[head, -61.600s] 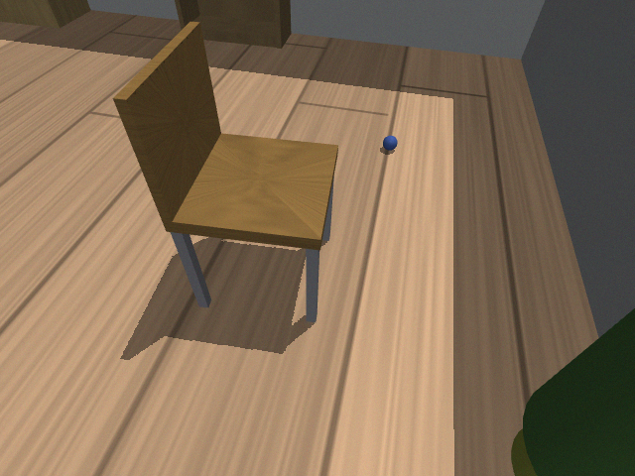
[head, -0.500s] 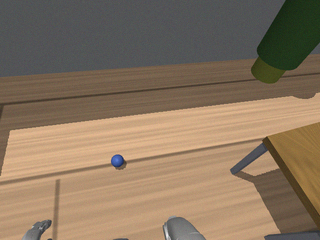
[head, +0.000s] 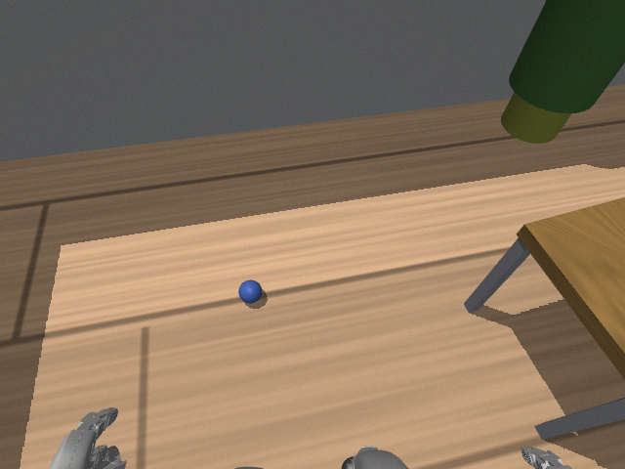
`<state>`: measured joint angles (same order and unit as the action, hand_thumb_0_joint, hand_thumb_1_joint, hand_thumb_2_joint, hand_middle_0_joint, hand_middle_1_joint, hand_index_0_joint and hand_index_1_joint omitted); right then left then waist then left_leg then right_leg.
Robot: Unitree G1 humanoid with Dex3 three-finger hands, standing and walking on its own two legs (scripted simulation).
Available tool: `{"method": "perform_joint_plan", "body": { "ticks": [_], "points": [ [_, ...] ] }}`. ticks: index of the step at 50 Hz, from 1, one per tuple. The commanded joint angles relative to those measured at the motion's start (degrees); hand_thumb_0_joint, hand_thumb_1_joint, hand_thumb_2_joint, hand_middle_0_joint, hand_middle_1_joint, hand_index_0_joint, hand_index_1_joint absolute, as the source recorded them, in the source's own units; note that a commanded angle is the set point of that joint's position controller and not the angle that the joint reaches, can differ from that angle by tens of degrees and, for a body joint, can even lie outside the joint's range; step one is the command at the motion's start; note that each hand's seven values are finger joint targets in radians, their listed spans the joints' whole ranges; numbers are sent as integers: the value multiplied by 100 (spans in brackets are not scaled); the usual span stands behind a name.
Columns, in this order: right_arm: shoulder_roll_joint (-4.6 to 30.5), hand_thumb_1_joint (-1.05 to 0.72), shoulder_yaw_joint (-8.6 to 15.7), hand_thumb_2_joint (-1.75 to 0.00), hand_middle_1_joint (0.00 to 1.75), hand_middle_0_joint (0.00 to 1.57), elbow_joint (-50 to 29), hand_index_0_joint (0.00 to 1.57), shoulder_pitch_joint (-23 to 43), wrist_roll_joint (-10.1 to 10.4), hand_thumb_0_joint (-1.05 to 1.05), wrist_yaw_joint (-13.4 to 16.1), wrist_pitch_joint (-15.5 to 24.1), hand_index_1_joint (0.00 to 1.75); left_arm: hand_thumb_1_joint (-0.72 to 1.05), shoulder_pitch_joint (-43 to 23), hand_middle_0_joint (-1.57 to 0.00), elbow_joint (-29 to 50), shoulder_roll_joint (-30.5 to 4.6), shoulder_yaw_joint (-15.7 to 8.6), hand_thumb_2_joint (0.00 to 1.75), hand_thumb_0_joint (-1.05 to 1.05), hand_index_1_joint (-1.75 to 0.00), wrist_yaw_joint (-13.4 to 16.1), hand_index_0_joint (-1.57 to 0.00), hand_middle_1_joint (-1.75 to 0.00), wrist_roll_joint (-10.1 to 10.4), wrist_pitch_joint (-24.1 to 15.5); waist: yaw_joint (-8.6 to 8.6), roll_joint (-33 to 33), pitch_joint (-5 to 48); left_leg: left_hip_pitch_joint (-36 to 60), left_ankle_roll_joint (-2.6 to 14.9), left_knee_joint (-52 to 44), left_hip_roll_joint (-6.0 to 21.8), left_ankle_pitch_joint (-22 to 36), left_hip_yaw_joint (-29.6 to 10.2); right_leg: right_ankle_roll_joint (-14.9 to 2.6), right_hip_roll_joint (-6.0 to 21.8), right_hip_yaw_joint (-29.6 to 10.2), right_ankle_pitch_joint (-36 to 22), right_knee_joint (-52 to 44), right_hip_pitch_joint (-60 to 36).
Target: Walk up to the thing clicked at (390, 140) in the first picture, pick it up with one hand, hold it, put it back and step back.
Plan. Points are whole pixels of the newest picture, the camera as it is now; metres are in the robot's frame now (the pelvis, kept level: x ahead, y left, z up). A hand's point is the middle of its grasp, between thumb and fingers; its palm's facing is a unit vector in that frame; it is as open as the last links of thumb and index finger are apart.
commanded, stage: step back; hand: left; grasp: from above
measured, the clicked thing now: (250, 291) +0.70 +0.20 -0.72
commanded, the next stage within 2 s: none
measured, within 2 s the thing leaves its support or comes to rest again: neither
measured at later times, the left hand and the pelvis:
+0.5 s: hand out of the picture -0.06 +0.23 -0.14, palm faces -0.07 -0.92 -0.40, open 7.4 cm; pelvis -0.16 -0.03 +0.00, yaw -4 degrees
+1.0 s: hand out of the picture -0.22 +0.21 -0.15, palm faces -0.05 -0.91 -0.41, open 7.4 cm; pelvis -0.33 -0.06 -0.01, yaw -3 degrees
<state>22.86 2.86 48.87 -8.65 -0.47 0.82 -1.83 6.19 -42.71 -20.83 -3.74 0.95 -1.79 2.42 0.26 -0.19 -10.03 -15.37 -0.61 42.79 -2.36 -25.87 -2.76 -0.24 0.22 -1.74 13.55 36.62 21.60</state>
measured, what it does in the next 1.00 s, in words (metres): walks backwards: left foot, then right foot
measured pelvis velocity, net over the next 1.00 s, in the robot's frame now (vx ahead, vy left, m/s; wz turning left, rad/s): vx -0.33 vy -0.06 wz -0.06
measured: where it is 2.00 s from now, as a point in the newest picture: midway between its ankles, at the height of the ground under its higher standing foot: outside the picture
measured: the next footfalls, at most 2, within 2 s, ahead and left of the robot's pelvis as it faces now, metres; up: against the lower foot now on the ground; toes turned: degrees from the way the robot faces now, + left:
left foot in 0.02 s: +0.01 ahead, +0.11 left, +0.00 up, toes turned -2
right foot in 0.40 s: -0.11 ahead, -0.16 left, +0.00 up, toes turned -1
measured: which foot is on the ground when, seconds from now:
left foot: up 0.00-0.00, down 0.02-0.42, up 0.44-0.68, down 0.70-1.00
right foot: down 0.00-0.04, up 0.06-0.38, down 0.40-0.70, up 0.72-0.98, down 1.00-1.00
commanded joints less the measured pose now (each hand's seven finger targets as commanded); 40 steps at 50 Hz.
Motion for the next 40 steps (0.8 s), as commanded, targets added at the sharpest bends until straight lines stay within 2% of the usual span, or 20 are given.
{"method": "perform_joint_plan", "body": {
  "ticks": [1, 2, 3, 5, 7, 12, 14, 17, 19, 20, 21, 22, 25, 31, 33, 34, 35, 36, 37, 40],
  "points": [
    [1273, -90, 450, -90, 30, 20, -286, 20, -471, -197, 0, 66, 205, 30, 90, 338, -20, 457, -1175, -290, 90, 0, -30, 7, -20, -30, 65, 28, 0, -91, 1522, 941, 470, -2057, 1051, 1850, -1102, -347, 373, -868, -731, 384, -116],
    [1887, -90, 560, -90, 30, 20, -404, 20, -201, -176, 0, 15, 200, 30, 90, 51, -20, 561, -1079, -296, 90, 0, -30, 27, -20, -30, 88, -3, -100, 1190, 1284, 643, 1210, -2360, 2256, 2583, -2464, -101, -628, -205, 1497, 1251, 657],
    [2006, -90, 595, -90, 30, 20, -431, 20, -241, -151, 0, 8, 222, 30, 90, -418, -20, 545, -1256, -410, 90, 0, -30, 102, -20, -30, -1, -14, -441, 1255, 1105, -51, 1815, -2451, 2753, 3053, -2923, -20, -571, -773, 2406, 2444, 419],
    [1541, -90, 438, -90, 30, 20, -430, 20, 161, -161, 0, 81, 260, 30, 90, -83, -20, 352, -1198, -415, 90, 0, -30, 98, -20, -30, 80, 10, -12, 480, 1088, 292, 1508, -1927, 2095, 3964, -1738, -105, -690, -1145, 1943, 3399, 727],
    [1339, -90, 412, -90, 30, 20, -527, 20, 278, -147, 0, 120, 262, 30, 90, 394, -20, 165, -1229, -451, 90, 0, -30, 58, -20, -30, 94, 26, 194, 728, 1010, 391, 1302, -1701, 1727, 4056, -1126, -67, -698, -1048, 1534, 3728, 830],
    [1342, -90, 475, -90, 30, 20, -641, 20, -144, -119, 0, 154, 239, 30, 90, 329, -20, 236, -1173, -447, 90, 0, -30, 6, -20, -30, 19, -5, -120, 861, 1179, 1159, 1582, -1423, 1904, 4193, -1134, 222, -400, -781, 1756, 2650, 783],
    [1397, -90, 484, -90, 30, 20, -650, 20, -271, -156, 0, 141, 214, 30, 90, 251, -20, 229, -1124, -434, 90, 0, -30, -28, -20, -30, 30, -24, -217, 959, 1210, 1004, 1524, -1359, 1796, 3970, -1015, 215, -297, -492, 1694, 1801, 444],
    [1506, -90, 459, -90, 30, 20, -758, 20, 12, -146, 0, 86, 122, 30, 90, 756, -20, -69, -1072, -424, 90, 0, -30, -77, -20, -30, 40, -71, -37, 1235, 1430, 441, 1217, -1174, 1568, 3121, -828, 66, -205, 39, 980, 28, -613],
    [1418, -90, 401, -90, 30, 20, -801, 20, 195, -59, 0, 64, 24, 30, 90, 1299, -20, -333, -1089, -440, 90, 0, -30, -60, -20, -30, -1, -119, 237, 999, 1613, -68, 860, -700, 1336, 2443, -625, -102, -217, 153, 34, -1273, -1410],
    [1189, -90, 351, -90, 30, 20, -827, 20, 92, -26, 0, 47, -1, 30, 90, 1232, -20, -282, -1447, -527, 90, 0, -30, -68, -20, -30, -93, -156, 191, 201, 1434, -1053, 513, -149, 775, 1345, -595, -310, 311, -952, 204, -1268, -1683],
    [879, -90, 307, -90, 30, 20, -921, 20, 296, 38, 0, 114, 5, 30, 90, 861, -20, -110, -2079, -659, 90, 0, -30, -88, -20, -30, -62, -128, 320, -1494, 1131, -1507, 140, 1226, -344, -582, -124, -1251, 1745, -2685, 78, -1870, -676],
    [1120, -90, 412, -90, 30, 20, -839, 20, 319, 25, 0, 183, -21, 30, 90, 427, -20, 103, -2339, -689, 90, 0, -30, -49, -20, -30, -93, -151, 293, -1590, 776, -1116, 51, 2432, -146, -1065, -597, -1797, 2441, -3402, -149, -2061, 501],
    [1133, -90, 338, -90, 30, 20, -456, 20, -261, 127, 0, 134, 23, 30, 90, -334, -20, 220, -1600, -491, 90, 0, -30, 37, -20, -30, -57, -175, -200, -668, 697, -1143, 57, 2843, -363, -173, -630, -1194, 1320, -1301, -1294, -1150, 109],
    [949, -90, 261, -90, 30, 20, -482, 20, -368, -47, 0, 106, 111, 30, 90, 123, -20, 241, -1510, -432, 90, 0, -30, 119, -20, -30, -80, -76, 139, -1234, 1148, -903, 55, 19, 99, -333, 4, -1048, 1368, -1177, -2160, -536, -1414],
    [916, -90, 313, -90, 30, 20, -271, 20, -752, -93, 0, 90, 152, 30, 90, 22, -20, 285, -1473, -361, 90, 0, -30, 82, -20, -30, 27, 7, -65, -985, 1337, -44, 144, -1757, 27, 1005, 355, -831, 1145, -929, -2060, 89, -1246],
    [1035, -90, 357, -90, 30, 20, -251, 20, -704, -149, 0, 98, 183, 30, 90, 251, -20, 288, -1300, -282, 90, 0, -30, 61, -20, -30, 47, 55, 41, -599, 1378, 436, 219, -2046, 304, 1656, -187, -555, 871, -825, -1427, 443, -684],
    [1563, -90, 490, -90, 30, 20, -305, 20, -560, -234, 0, 93, 184, 30, 90, 409, -20, 296, -1062, -224, 90, 0, -30, 37, -20, -30, 74, 69, 121, 704, 1359, 923, 750, -2159, 1604, 2429, -1963, -190, 133, -272, 317, 1369, 569],
    [2112, -90, 554, -90, 30, 20, -462, 20, -377, -188, 0, 25, 167, 30, 90, 36, -20, 403, -1226, -307, 90, 0, -30, 119, -20, -30, 106, 65, -120, 1231, 1319, 125, 1641, -2256, 2527, 3170, -2715, -37, -329, -239, 2362, 2308, 542],
    [2046, -90, 569, -90, 30, 20, -473, 20, -250, -203, 0, 33, 191, 30, 90, -150, -20, 313, -1336, -360, 90, 0, -30, 160, -20, -30, 38, 70, -206, 1019, 1206, -424, 1866, -2295, 2633, 3229, -2873, -54, -397, -732, 2506, 3163, 308],
    [1474, -90, 361, -90, 30, 20, -511, 20, 289, -201, 0, 123, 213, 30, 90, 300, -20, -42, -1304, -395, 90, 0, -30, 88, -20, -30, 137, 92, 218, 632, 992, -473, 1413, -1856, 1796, 3440, -1318, -78, -554, -905, 1707, 3894, 369]
  ]
}}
